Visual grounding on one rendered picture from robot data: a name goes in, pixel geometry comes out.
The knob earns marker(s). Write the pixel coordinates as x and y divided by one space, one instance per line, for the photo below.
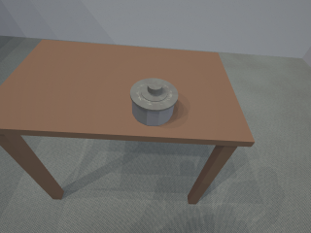
154 87

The pot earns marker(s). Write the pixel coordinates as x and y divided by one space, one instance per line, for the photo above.
151 118

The table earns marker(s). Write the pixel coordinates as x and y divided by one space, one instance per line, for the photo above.
81 90

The lid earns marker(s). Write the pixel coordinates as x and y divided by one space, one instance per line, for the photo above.
163 101

